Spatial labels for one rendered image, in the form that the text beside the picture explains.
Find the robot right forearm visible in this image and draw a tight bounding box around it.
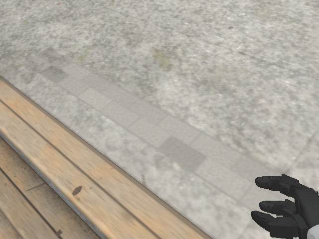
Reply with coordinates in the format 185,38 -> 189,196
307,224 -> 319,239

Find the robot right hand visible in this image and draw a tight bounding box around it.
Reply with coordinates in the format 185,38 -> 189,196
250,174 -> 319,239

